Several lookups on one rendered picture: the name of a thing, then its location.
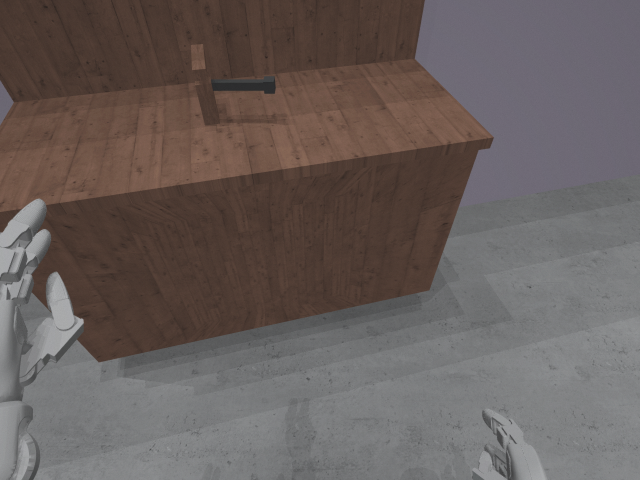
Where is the left robot hand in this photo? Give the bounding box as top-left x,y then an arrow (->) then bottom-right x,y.
0,199 -> 84,403

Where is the counter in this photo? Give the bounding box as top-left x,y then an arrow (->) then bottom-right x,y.
0,0 -> 494,362

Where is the left robot forearm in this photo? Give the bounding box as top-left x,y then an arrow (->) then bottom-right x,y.
0,401 -> 40,480

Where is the tap lever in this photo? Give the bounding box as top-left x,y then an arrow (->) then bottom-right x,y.
211,76 -> 276,94

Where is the right robot hand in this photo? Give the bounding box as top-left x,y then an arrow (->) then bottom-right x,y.
472,408 -> 548,480

